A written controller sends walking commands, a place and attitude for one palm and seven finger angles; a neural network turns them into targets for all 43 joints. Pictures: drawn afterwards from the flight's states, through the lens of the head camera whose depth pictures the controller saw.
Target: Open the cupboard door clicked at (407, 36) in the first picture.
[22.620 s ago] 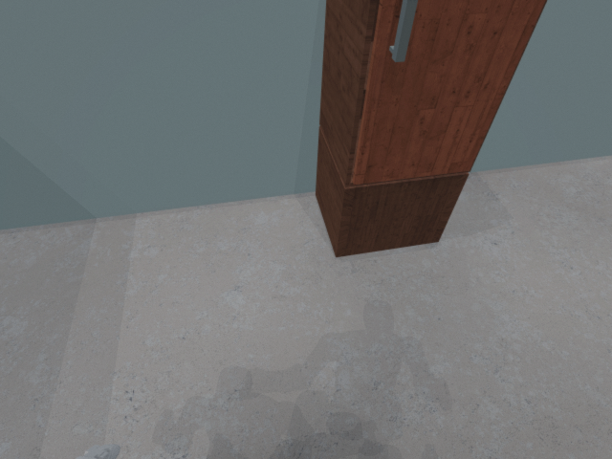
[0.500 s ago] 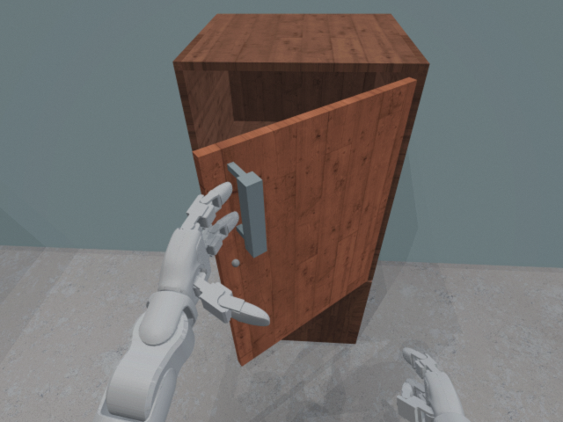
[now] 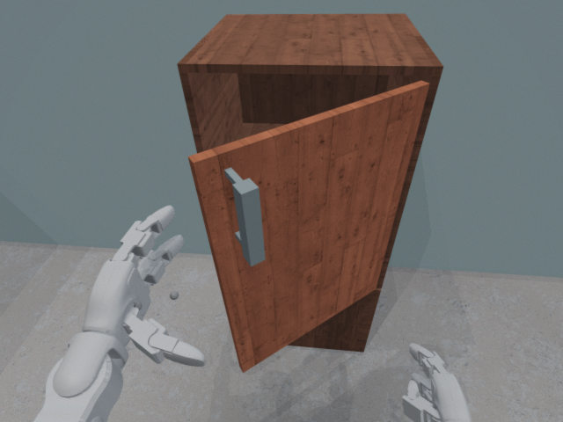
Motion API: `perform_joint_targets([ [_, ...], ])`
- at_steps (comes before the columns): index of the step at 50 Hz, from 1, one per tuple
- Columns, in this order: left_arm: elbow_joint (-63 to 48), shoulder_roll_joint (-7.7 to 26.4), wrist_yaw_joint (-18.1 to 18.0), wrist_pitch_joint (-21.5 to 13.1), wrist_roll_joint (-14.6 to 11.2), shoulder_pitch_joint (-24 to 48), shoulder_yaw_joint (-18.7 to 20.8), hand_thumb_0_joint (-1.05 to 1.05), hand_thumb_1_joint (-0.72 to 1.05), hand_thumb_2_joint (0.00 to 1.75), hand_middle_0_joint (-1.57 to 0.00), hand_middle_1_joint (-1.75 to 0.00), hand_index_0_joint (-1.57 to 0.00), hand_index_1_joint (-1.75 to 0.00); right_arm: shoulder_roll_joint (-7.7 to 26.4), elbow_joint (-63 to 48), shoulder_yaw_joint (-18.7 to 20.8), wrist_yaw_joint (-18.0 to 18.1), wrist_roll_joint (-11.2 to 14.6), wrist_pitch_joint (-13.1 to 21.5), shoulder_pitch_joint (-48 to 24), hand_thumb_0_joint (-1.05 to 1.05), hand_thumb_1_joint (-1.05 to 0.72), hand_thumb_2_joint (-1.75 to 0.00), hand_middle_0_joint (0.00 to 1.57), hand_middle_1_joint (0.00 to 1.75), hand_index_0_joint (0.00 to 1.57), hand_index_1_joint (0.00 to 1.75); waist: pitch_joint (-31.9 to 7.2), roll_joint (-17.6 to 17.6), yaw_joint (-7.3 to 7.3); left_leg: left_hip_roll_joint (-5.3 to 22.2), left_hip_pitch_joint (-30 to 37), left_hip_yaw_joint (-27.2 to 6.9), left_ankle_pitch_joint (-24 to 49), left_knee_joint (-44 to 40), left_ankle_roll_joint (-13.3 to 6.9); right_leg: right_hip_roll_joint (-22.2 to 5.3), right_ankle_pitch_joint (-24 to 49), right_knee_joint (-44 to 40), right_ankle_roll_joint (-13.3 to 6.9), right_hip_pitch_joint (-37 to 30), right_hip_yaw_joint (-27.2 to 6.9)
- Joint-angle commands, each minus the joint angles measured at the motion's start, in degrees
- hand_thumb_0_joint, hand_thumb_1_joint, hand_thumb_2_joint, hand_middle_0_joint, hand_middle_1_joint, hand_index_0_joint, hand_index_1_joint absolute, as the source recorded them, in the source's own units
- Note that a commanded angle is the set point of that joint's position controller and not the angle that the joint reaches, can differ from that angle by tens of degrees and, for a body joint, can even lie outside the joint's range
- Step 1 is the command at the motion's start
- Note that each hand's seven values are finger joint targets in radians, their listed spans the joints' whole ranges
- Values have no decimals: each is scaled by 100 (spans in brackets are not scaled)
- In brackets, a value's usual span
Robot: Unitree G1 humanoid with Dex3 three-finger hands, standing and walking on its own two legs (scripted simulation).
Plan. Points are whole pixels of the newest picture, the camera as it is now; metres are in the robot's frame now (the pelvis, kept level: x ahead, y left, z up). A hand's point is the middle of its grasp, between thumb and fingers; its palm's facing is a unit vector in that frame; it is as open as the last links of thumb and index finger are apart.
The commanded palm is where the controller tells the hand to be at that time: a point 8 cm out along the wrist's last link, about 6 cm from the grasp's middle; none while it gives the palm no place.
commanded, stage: draw the hand back to the body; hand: left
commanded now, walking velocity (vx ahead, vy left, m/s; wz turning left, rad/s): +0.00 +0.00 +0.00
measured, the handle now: (243, 216) +0.34 +0.09 +0.16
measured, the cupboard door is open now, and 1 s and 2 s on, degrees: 39 39 39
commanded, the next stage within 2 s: step back with the hand held close in 1.64 s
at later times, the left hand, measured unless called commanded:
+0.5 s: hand (143, 303) +0.20 +0.18 +0.16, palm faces +0.00 -1.00 -0.08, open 16.3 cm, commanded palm +0.16 +0.24 +0.16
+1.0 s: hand (85, 295) +0.20 +0.25 +0.16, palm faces +0.33 -0.88 -0.34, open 12.3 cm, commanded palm +0.15 +0.30 +0.17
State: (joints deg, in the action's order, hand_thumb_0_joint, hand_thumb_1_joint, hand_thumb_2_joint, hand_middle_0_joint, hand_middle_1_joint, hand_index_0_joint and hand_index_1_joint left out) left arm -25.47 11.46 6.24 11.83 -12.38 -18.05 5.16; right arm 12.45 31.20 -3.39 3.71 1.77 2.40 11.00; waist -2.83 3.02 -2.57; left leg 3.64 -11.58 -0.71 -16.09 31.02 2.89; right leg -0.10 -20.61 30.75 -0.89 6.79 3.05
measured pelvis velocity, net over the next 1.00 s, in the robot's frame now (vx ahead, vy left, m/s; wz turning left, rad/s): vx -0.01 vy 0.03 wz -0.02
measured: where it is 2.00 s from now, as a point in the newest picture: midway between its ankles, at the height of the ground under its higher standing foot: outside the picture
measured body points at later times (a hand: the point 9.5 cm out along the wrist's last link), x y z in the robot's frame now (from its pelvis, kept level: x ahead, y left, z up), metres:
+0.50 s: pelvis -0.01 +0.01 +0.00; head -0.05 -0.01 +0.45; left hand +0.19 +0.23 +0.16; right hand +0.19 -0.19 -0.06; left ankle +0.01 +0.16 -0.73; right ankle -0.04 -0.10 -0.73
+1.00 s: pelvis -0.01 +0.03 +0.01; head -0.02 +0.02 +0.46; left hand +0.18 +0.29 +0.18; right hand +0.17 -0.19 -0.08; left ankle +0.01 +0.16 -0.73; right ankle -0.04 -0.10 -0.73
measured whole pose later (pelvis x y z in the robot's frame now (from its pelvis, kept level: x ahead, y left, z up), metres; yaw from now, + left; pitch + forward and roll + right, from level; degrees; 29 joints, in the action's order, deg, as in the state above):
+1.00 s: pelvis -0.01 +0.03 +0.01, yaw -1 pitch -4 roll +0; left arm -24.3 17.7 -6.6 -5.7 -2.3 -24.7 12.1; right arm 11.9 36.8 -2.0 5.4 -0.7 6.7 11.1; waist 2.5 2.6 -3.2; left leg 2.2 -8.2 1.5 -12.8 25.3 1.0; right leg -1.5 -15.5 23.0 1.3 3.2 1.1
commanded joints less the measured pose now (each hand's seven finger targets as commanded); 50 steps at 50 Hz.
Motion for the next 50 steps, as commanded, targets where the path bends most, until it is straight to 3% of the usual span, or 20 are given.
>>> perform_joint_targets([
  [1,-1419,404,262,-610,-212,1111,156,0,-50,30,-15,-30,-15,-30,518,-985,233,80,28,653,-879,0,-90,-90,20,30,20,30,-355,-238,95,-390,645,202,1306,-42,-439,63,2136,-592,139,703,29],
  [4,-1324,660,320,-655,-212,910,387,0,-50,30,-15,-30,-15,-30,578,-903,257,108,23,799,-805,0,-90,-90,20,30,20,30,-409,-288,27,-393,577,175,1281,-36,-431,44,2061,-566,127,667,27],
  [7,-1282,595,318,-629,-232,830,403,0,-50,30,-15,-30,-15,-30,545,-938,213,101,36,864,-836,0,-90,-90,20,30,20,30,-323,-368,-22,-410,440,148,1187,-114,-421,53,1918,-514,122,678,99],
  [9,-1213,830,253,-610,-242,816,668,0,-50,30,-15,-30,-15,-30,575,-873,231,119,28,875,-829,0,-90,-90,20,30,20,30,-329,-336,-66,-408,418,162,1109,-108,-412,42,1746,-560,107,668,77],
  [15,-1262,658,266,-589,-277,1101,524,0,-50,30,-15,-30,-15,-30,547,-901,185,140,55,980,-915,0,-90,-90,20,30,20,30,-292,-209,-26,-408,459,126,952,-178,-408,64,1478,-588,101,770,112],
  [20,-1291,817,347,-540,-307,961,720,0,-50,30,-15,-30,-15,-30,566,-894,176,152,68,1042,-906,0,-90,-90,20,30,20,30,-352,-108,-77,-394,468,122,939,-242,-392,73,1448,-600,83,701,135],
  [23,-1270,905,410,-503,-377,815,874,0,-50,30,-15,-30,-15,-30,589,-884,180,157,74,1058,-876,0,-90,-90,20,30,20,30,-385,-294,-81,-387,456,105,1010,-236,-393,102,1554,-567,96,679,170],
  [24,-1259,1099,404,-500,-400,714,1061,0,-47,32,-15,-30,-15,-30,624,-847,190,157,68,1061,-846,0,-90,-90,20,30,20,30,-395,-231,-109,-377,411,114,984,-232,-386,83,1516,-589,81,622,148],
  [28,-1364,1013,504,-525,-486,828,1073,0,-32,37,-16,-30,-16,-30,612,-869,173,159,104,1097,-877,0,-90,-90,20,30,20,30,-334,-63,-73,-397,443,97,918,-251,-372,115,1387,-597,83,724,192],
  [29,-1951,1653,-291,-1111,366,938,1094,0,-29,39,-16,-30,-16,-30,515,-854,181,229,-43,1106,-873,0,-90,-90,20,30,20,30,85,-119,-130,-397,359,191,704,-363,-361,52,1121,-1029,80,855,-39],
  [30,-1460,1138,-601,-1278,457,399,886,0,-26,40,-16,-30,-16,-30,451,-761,157,254,-119,1103,-888,0,-90,-90,20,30,20,30,398,-144,-64,-383,305,175,505,-423,-334,30,806,-1127,56,976,-28],
  [31,-1232,933,-772,-1390,583,117,678,0,-22,42,-16,-30,-16,-30,470,-696,157,236,-133,1036,-800,0,-90,-90,20,30,20,30,505,-341,-33,-336,333,154,468,-504,-343,41,702,-1129,68,970,25],
  [33,-1447,1050,-994,-1627,757,279,681,0,-15,45,-16,-30,-16,-30,511,-670,217,216,-170,963,-805,0,-90,-90,20,30,20,30,270,1,-18,-313,543,197,510,-595,-350,17,711,-1160,54,805,-36],
  [34,-1351,1205,-1094,-1711,817,284,786,0,-12,47,-16,-30,-16,-30,552,-597,245,220,-195,957,-774,0,-90,-90,20,30,20,30,267,-116,-18,-291,572,192,464,-642,-345,17,662,-1219,48,733,-45],
  [37,-1294,1108,-1245,-1928,942,272,743,0,-1,51,-17,-30,-17,-30,526,-558,278,219,-226,908,-791,0,-90,-90,20,30,20,30,106,-63,-4,-282,734,205,573,-781,-356,7,716,-1236,47,548,-31],
  [39,-1159,1375,-1331,-2017,993,232,1006,0,6,54,-17,-30,-17,-30,563,-467,316,233,-234,879,-803,0,-90,-90,20,30,20,30,100,-56,-45,-260,777,206,639,-835,-345,10,775,-1297,30,418,-55],
  [41,-1209,1289,-1356,-2092,999,180,1006,0,13,57,-17,-30,-17,-30,536,-460,324,227,-244,836,-813,0,-90,-90,20,30,20,30,-28,25,-44,-263,844,204,851,-885,-346,9,995,-1246,19,263,-33],
  [44,-1194,1429,-1391,-2138,1039,54,1141,0,23,62,-18,-30,-18,-30,567,-411,356,213,-248,807,-821,0,-90,-90,20,30,20,30,-95,167,-82,-244,905,203,1067,-919,-316,21,1237,-1206,12,123,-24],
  [47,-1113,1404,-1397,-2146,982,-129,1269,0,34,66,-18,-30,-18,-30,558,-428,374,199,-239,745,-823,0,-90,-90,20,30,20,30,-49,-69,-87,-224,868,219,1166,-950,-323,35,1362,-1208,33,84,-10],
  [50,-1045,1498,-1407,-2162,983,-270,1454,0,44,70,-18,-30,-18,-30,568,-415,401,183,-236,705,-796,0,-90,-90,20,30,20,30,-60,-24,-111,-218,843,229,1329,-965,-305,38,1542,-1166,23,-16,-14],
])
